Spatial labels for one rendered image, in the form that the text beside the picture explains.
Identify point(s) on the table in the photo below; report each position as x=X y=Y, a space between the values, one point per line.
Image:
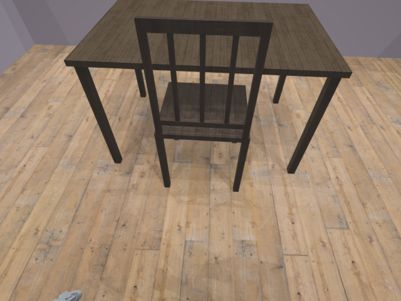
x=298 y=46

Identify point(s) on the chair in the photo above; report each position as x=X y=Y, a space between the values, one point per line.
x=203 y=111

